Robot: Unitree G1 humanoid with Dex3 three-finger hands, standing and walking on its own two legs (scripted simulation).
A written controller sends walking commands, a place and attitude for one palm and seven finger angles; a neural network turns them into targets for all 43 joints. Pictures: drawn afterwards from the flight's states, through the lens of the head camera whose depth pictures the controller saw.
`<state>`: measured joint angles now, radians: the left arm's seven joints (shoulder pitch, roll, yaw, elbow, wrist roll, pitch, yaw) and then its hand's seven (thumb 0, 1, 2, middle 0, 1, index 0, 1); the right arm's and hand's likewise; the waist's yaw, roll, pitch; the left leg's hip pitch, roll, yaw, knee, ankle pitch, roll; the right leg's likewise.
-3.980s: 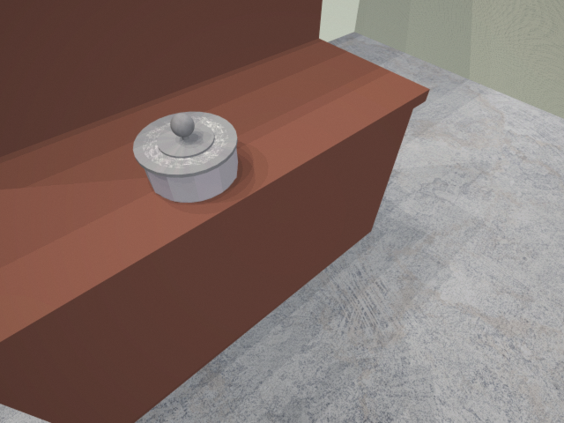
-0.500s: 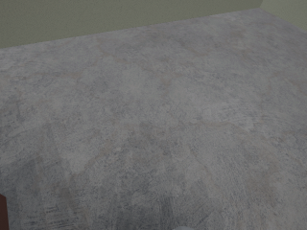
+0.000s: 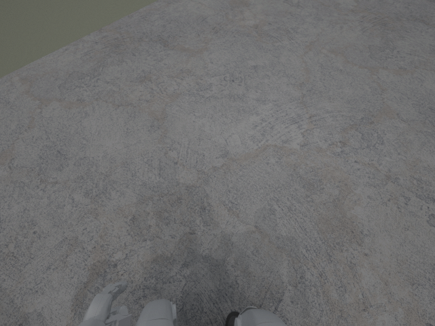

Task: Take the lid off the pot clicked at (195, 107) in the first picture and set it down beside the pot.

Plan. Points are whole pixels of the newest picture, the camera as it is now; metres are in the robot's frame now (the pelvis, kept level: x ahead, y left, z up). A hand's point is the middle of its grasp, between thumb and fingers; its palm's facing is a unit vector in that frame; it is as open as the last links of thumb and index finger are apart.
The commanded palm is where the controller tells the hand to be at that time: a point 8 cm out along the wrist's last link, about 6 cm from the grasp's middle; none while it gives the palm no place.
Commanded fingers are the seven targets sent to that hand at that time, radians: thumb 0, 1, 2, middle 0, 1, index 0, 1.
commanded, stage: turn to face it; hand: left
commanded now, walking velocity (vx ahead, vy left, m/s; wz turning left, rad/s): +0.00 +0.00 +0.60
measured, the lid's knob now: out of the picture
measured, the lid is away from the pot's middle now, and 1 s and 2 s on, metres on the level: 0.00 0.00 0.00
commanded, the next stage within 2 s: none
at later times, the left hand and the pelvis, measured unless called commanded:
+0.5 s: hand out of the picture +0.09 +0.24 -0.15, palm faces +0.25 -0.93 -0.26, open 7.4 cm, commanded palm none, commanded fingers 0.00 0.90 0.90 -0.20 -0.30 -0.20 -0.30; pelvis +0.08 +0.02 +0.02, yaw +11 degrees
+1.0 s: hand out of the picture +0.03 +0.19 -0.16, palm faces +0.54 -0.81 -0.24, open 7.4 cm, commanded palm none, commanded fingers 0.00 0.90 0.90 -0.20 -0.30 -0.20 -0.30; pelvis +0.09 -0.01 +0.00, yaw +31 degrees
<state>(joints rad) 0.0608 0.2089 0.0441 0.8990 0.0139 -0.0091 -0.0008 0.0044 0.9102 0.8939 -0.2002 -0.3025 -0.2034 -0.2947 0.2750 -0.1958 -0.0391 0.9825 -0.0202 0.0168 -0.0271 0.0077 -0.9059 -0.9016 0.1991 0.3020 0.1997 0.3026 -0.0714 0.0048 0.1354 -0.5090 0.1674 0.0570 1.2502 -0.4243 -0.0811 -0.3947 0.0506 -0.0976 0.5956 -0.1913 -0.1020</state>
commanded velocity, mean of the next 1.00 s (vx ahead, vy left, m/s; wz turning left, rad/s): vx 0.00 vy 0.00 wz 0.60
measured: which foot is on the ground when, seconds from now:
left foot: up 0.00-0.22, down 0.24-0.62, up 0.64-0.98, down 1.00-1.00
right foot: down 0.00-0.26, up 0.28-0.60, down 0.62-1.00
